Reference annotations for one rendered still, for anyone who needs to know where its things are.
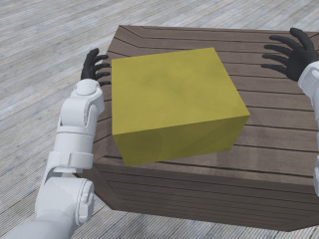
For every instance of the robot left hand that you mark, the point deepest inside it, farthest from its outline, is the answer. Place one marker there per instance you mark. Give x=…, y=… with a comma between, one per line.
x=89, y=67

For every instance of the robot left upper arm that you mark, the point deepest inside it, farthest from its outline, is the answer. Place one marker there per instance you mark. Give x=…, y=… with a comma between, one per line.
x=64, y=204

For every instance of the carton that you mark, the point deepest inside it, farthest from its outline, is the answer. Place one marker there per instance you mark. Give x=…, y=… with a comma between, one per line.
x=174, y=105

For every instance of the pedestal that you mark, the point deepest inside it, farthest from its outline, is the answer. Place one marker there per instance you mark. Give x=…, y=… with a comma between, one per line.
x=265, y=181

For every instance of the robot right hand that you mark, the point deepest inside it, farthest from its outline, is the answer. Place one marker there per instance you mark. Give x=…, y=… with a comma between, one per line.
x=299, y=58

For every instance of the robot right forearm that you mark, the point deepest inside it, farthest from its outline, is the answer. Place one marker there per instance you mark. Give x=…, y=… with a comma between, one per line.
x=309, y=84

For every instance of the robot left forearm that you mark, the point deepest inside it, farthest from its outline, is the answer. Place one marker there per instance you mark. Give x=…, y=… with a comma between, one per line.
x=75, y=132

